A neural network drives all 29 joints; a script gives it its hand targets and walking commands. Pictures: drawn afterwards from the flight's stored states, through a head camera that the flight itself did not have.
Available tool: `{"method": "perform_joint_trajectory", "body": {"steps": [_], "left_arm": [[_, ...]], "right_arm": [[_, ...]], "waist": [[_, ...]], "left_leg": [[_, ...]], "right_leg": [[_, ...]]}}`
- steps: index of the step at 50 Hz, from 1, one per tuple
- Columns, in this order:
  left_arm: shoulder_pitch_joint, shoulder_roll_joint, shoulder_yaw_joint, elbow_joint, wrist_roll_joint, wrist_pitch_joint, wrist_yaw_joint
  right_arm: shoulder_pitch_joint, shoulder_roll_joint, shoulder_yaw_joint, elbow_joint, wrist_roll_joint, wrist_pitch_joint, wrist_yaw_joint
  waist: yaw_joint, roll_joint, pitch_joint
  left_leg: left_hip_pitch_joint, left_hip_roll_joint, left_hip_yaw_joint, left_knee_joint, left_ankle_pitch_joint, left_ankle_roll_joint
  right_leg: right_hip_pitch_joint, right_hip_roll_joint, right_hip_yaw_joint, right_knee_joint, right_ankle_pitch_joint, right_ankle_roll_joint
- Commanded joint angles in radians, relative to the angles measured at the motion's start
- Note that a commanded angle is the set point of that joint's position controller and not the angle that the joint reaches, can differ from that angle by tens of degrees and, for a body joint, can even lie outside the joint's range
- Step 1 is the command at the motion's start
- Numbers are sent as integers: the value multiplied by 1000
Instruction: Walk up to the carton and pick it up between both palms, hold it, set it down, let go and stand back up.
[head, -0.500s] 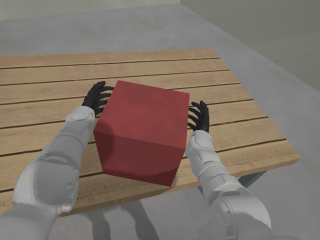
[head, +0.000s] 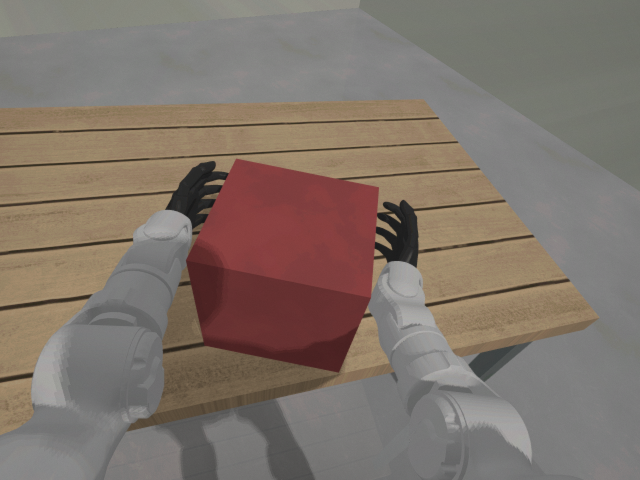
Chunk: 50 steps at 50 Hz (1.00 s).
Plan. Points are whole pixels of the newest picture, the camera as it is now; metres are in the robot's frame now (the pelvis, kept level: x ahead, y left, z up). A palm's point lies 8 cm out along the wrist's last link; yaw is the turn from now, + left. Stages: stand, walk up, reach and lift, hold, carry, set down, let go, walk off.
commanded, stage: reach and lift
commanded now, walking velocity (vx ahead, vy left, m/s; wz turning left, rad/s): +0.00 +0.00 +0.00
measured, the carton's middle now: (289, 268) +0.40 -0.01 +0.04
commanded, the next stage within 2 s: none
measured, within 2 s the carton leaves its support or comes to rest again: leaves its support in 1.20 s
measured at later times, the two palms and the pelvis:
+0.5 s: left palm (187, 216) +0.45 +0.12 +0.09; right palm (400, 269) +0.36 -0.15 +0.07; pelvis +0.00 +0.00 +0.00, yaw +0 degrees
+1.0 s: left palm (188, 216) +0.45 +0.12 +0.09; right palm (402, 270) +0.36 -0.15 +0.07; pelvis +0.00 +0.00 +0.00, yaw +0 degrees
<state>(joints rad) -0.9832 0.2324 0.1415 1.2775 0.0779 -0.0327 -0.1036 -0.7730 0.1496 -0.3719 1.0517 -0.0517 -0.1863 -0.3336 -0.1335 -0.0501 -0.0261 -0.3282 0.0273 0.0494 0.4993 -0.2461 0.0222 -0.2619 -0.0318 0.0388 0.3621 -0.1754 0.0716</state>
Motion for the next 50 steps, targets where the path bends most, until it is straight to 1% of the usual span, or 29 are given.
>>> {"method": "perform_joint_trajectory", "body": {"steps": [1,4,5,6,8,11,12,13,14,15,16,18,19,20,21,22,24,29,30,32,33,36,40,41,42,44,47,48,50], "left_arm": [[-433,-121,150,-207,155,-84,-28],[-401,-204,150,-181,197,-84,-37],[-391,-224,189,-143,222,-82,-56],[-368,-235,208,-149,232,-80,-61],[-417,-342,210,-118,275,-81,-95],[-385,-412,247,-122,338,-95,-120],[-361,-476,270,-93,365,-96,-142],[-385,-541,226,-104,350,-98,-156],[-421,-514,252,-92,366,-95,-161],[-406,-563,253,-71,375,-96,-170],[-412,-582,215,-104,361,-105,-165],[-405,-564,235,-90,369,-98,-169],[-379,-577,224,-87,388,-90,-167],[-373,-578,236,-70,385,-85,-172],[-381,-572,245,-89,383,-88,-172],[-406,-593,214,-113,368,-94,-166],[-382,-583,228,-110,378,-95,-164],[-388,-605,199,-104,369,-91,-168],[-375,-610,196,-100,366,-92,-169],[-404,-591,196,-104,367,-92,-165],[-379,-602,200,-89,367,-93,-168],[-383,-593,213,-81,372,-75,-170],[-362,-606,205,-81,369,-81,-167],[-396,-626,162,-133,353,-88,-163],[-368,-618,186,-110,374,-84,-162],[-369,-647,134,-131,344,-82,-157],[-392,-650,123,-174,343,-80,-144],[-398,-687,74,-188,328,-76,-138],[-395,-682,70,-176,331,-71,-132]], "right_arm": [[-355,149,35,-120,-181,-60,42],[-369,183,-6,-128,-231,-93,59],[-367,259,50,-101,-225,-86,72],[-354,256,19,-125,-252,-92,76],[-346,347,-7,-90,-303,-89,111],[-347,452,-3,-123,-352,-102,146],[-341,532,45,-94,-366,-98,175],[-364,563,46,-149,-377,-104,189],[-373,539,23,-130,-387,-102,195],[-376,574,39,-96,-400,-104,208],[-370,549,34,-136,-395,-110,214],[-356,554,47,-105,-395,-101,227],[-346,559,61,-99,-371,-109,226],[-334,551,53,-87,-377,-97,221],[-331,552,69,-105,-376,-106,220],[-365,544,54,-126,-381,-113,222],[-346,556,88,-94,-359,-117,225],[-350,554,77,-96,-359,-125,217],[-337,560,92,-93,-366,-123,219],[-343,543,78,-86,-363,-124,218],[-341,562,90,-80,-352,-123,223],[-358,561,103,-101,-348,-113,217],[-352,566,116,-87,-341,-119,215],[-374,561,114,-117,-334,-136,212],[-352,570,132,-93,-323,-136,214],[-350,567,169,-111,-308,-142,211],[-359,576,208,-91,-300,-146,216],[-380,574,209,-86,-289,-151,214],[-395,566,215,-112,-281,-156,211]], "waist": [[18,77,-354],[-5,86,-366],[42,63,-315],[33,43,-323],[4,76,-249],[36,71,-301],[64,60,-273],[36,95,-319],[25,104,-305],[38,103,-300],[18,124,-313],[50,126,-290],[42,131,-276],[26,117,-242],[44,130,-255],[27,145,-322],[51,143,-329],[26,127,-302],[42,136,-321],[30,139,-303],[42,145,-323],[56,117,-276],[53,109,-289],[37,144,-355],[73,144,-326],[50,148,-370],[86,139,-384],[57,143,-420],[68,161,-414]], "left_leg": [[152,-33,55,-57,278,-54],[191,-30,55,-60,290,-57],[141,-31,65,-67,250,-40],[141,-25,63,-76,257,-45],[171,-37,60,-96,251,-53],[163,-38,76,-98,257,-48],[169,-37,79,-108,276,-46],[182,-36,71,-103,309,-57],[191,-45,75,-118,277,-59],[209,-43,73,-120,287,-57],[237,-35,63,-117,341,-70],[233,-34,73,-124,350,-69],[247,-42,71,-108,377,-71],[260,-30,57,-117,347,-69],[255,-38,65,-111,370,-69],[279,-24,65,-105,402,-81],[284,-25,62,-96,440,-78],[288,-23,62,-106,438,-78],[283,-29,70,-99,425,-75],[277,-25,65,-110,407,-76],[279,-26,66,-96,444,-78],[239,-34,70,-120,352,-60],[243,-30,65,-116,379,-63],[273,-30,64,-104,450,-78],[289,-31,73,-96,468,-72],[295,-28,67,-87,495,-80],[319,-19,69,-89,550,-85],[351,-18,66,-87,556,-87],[346,-17,68,-87,536,-87]], "right_leg": [[167,52,-111,11,285,-21],[144,57,-124,0,308,-22],[181,37,-102,3,288,-15],[205,44,-110,6,321,-12],[202,53,-136,-14,262,-18],[264,46,-122,-14,317,-12],[287,43,-122,-19,321,-8],[289,48,-129,-17,378,-18],[280,50,-140,-30,331,-16],[266,59,-145,-40,290,-22],[259,68,-150,-40,299,-36],[279,71,-154,-52,276,-37],[255,75,-159,-44,321,-31],[224,80,-158,-62,254,-36],[259,79,-156,-56,270,-30],[221,85,-168,-52,280,-39],[223,80,-163,-50,306,-34],[202,90,-176,-65,270,-41],[203,83,-164,-66,279,-46],[209,83,-169,-70,271,-45],[213,79,-165,-62,303,-48],[233,76,-162,-72,252,-45],[221,81,-165,-70,274,-44],[224,90,-170,-60,314,-46],[224,84,-163,-63,308,-43],[197,84,-161,-60,352,-43],[230,85,-164,-69,353,-49],[188,94,-170,-78,346,-48],[163,90,-171,-83,315,-53]]}}
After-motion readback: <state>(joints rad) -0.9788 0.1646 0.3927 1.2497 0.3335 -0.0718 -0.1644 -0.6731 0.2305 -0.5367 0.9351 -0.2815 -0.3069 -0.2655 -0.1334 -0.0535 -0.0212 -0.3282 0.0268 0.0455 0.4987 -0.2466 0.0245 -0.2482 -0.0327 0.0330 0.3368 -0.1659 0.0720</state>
